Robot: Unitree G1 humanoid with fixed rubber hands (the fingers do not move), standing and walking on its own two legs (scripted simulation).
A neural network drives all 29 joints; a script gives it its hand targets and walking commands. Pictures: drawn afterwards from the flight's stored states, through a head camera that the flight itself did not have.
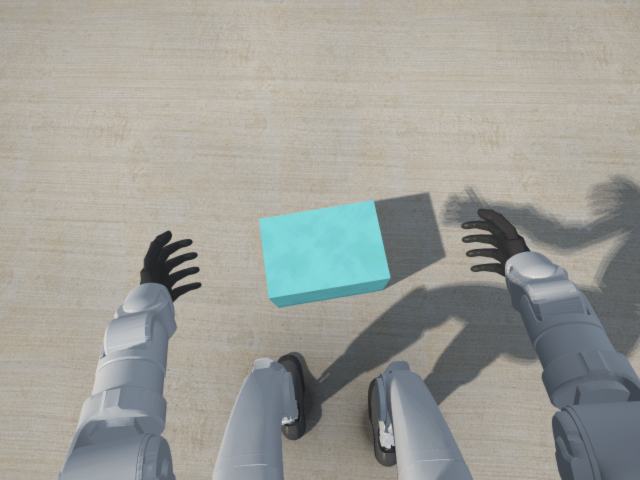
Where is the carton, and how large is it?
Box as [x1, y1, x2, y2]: [259, 200, 389, 307]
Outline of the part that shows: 373,200 259,219 268,296 278,307 381,290 389,279 389,273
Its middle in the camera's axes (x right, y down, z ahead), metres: +0.01 +0.04 +1.04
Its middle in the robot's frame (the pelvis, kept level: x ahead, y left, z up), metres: +0.51 +0.02 -0.60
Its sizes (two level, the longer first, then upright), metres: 0.294 0.204 0.172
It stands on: the floor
